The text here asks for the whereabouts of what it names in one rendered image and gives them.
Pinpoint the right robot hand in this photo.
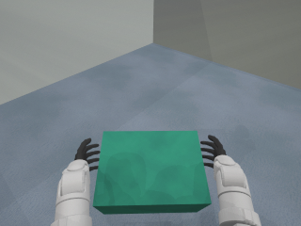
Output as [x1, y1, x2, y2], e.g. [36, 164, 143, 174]
[200, 135, 226, 168]

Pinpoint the right robot forearm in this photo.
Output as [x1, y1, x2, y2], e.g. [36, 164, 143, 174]
[214, 154, 261, 226]

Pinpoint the carton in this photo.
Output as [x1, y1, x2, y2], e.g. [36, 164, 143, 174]
[92, 131, 212, 215]

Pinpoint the left robot forearm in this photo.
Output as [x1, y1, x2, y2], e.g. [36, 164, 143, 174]
[50, 159, 92, 226]

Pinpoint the left robot hand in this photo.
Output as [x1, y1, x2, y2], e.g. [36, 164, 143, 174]
[74, 138, 100, 171]

